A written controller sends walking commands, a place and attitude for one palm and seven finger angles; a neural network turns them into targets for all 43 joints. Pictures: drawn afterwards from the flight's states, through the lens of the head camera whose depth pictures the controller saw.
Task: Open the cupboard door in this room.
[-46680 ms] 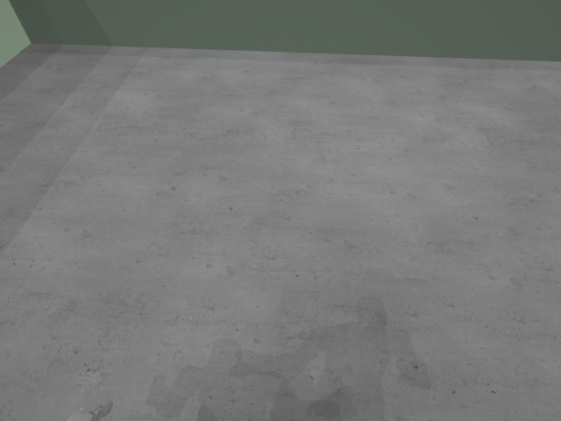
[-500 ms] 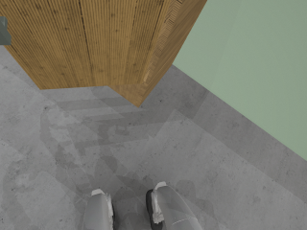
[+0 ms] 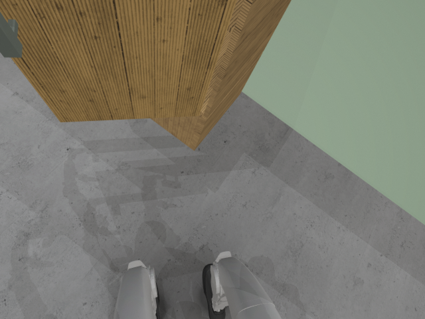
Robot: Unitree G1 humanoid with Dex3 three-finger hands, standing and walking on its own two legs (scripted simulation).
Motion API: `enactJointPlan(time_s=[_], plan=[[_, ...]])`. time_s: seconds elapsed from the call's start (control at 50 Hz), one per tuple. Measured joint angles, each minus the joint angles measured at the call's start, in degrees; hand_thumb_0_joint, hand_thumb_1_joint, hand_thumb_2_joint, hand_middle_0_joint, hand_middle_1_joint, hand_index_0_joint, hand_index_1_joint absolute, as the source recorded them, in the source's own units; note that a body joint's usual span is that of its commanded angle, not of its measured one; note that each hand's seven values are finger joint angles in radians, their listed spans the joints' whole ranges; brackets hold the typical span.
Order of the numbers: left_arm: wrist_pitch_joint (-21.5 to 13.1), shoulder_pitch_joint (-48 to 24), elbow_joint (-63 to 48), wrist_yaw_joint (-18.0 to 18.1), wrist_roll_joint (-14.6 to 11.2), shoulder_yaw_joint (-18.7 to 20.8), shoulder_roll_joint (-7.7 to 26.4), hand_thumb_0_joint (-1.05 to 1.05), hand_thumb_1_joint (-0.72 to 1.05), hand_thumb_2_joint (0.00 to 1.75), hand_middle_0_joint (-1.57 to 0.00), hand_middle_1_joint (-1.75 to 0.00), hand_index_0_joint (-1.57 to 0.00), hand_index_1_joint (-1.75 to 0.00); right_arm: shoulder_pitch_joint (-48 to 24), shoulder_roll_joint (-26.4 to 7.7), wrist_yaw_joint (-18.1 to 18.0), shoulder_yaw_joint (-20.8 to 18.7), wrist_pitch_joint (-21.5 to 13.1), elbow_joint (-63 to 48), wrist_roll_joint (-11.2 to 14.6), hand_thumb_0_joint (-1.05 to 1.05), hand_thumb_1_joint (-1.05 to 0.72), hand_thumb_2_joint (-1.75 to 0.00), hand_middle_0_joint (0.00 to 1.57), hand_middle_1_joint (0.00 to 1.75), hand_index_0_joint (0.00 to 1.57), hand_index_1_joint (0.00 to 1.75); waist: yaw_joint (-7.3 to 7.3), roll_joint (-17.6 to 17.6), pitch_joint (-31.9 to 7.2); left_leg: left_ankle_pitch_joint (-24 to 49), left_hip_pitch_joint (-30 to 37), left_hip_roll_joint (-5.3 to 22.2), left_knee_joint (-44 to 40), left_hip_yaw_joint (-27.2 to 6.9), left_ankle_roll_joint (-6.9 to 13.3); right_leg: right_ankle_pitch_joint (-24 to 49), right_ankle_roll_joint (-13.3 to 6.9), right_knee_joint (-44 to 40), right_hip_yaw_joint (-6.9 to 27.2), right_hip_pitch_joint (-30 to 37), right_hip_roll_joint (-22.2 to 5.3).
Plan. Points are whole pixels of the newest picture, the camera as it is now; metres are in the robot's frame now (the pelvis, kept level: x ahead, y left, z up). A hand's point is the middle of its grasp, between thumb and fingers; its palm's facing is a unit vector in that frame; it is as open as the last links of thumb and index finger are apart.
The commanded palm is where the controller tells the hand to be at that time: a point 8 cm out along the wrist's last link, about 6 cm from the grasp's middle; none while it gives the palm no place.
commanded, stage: slide the fingers in behind the handle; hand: left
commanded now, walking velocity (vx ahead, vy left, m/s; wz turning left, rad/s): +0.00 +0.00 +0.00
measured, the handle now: out of the picture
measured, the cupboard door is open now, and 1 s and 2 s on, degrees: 44 43 43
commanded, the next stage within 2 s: close the thumb around the handle in 1.36 s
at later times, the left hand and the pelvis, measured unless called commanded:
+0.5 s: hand out of the picture +0.55 +0.28 +0.10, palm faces +0.05 -1.00 -0.01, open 14.0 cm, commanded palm +0.54 +0.29 +0.09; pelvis +0.00 +0.00 +0.00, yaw +1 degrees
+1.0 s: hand (1, 21) +0.55 +0.24 +0.10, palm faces +0.04 -1.00 +0.00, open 13.9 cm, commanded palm +0.54 +0.27 +0.09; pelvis +0.01 -0.01 +0.01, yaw +1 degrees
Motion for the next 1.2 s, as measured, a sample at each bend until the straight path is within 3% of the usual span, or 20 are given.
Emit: enactJointPlan(time_s=[0.14,0.38,0.58,0.94,1.2], plan=[[-0.19,1.09,-1.25,0.59,-0.63,-0.69,-2.33,-0.02,-0.5,0.3,-0.29,-1.2,-0.29,-1.2,1.11,0.62,0.53,-0.15,-0.05,1.03,-0.09,0.0,-0.91,-0.9,0.2,0.3,0.21,0.3,0.42,0.18,-0.26,0.48,0.98,-0.16,-0.88,0.23,0.04,0.4,0.03,-0.7,0.2,0.87,-0.14],[-1.31,0.89,0.15,3.88,-0.35,-1.58,-4.36,-0.01,-0.5,0.3,-0.3,-1.2,-0.3,-1.21,2.0,0.15,0.58,-0.53,-0.84,1.3,-0.35,0.01,-0.9,-0.9,0.2,0.3,0.21,0.3,-0.18,0.4,-0.3,0.75,1.62,-0.43,-1.32,0.69,0.15,0.51,0.13,-0.67,0.64,1.2,-0.43],[-1.46,1.07,-1.76,4.99,-1.0,-3.36,-7.28,-0.02,-0.5,0.3,-0.29,-1.2,-0.29,-1.21,2.09,0.37,0.95,-1.29,-0.87,2.54,-0.69,0.01,-0.91,-0.9,0.2,0.3,0.21,0.3,0.66,0.28,-0.4,1.02,1.83,-0.77,-1.93,0.5,-0.04,0.42,-0.01,-0.95,0.44,1.41,-0.71],[-3.24,3.8,-2.28,8.1,-1.46,-3.89,-11.69,-0.02,-0.5,0.3,-0.29,-1.2,-0.29,-1.21,1.46,0.73,1.74,-1.98,-0.95,2.29,-0.74,0.0,-0.91,-0.9,0.2,0.3,0.21,0.3,0.92,0.44,-0.93,0.73,4.63,-0.49,-3.22,0.9,-0.5,-0.02,-0.44,-1.55,0.87,3.62,-0.44],[-3.46,3.16,-1.26,7.93,-1.16,-3.13,-10.62,-0.01,-0.5,0.3,-0.29,-1.2,-0.31,-1.21,1.28,0.49,1.5,-1.93,-1.14,2.32,-0.62,0.01,-0.91,-0.9,0.2,0.3,0.21,0.3,0.79,0.54,-0.84,0.64,3.73,-0.37,-2.58,1.01,-0.65,-0.24,-0.59,-0.54,1.03,2.46,-0.33]])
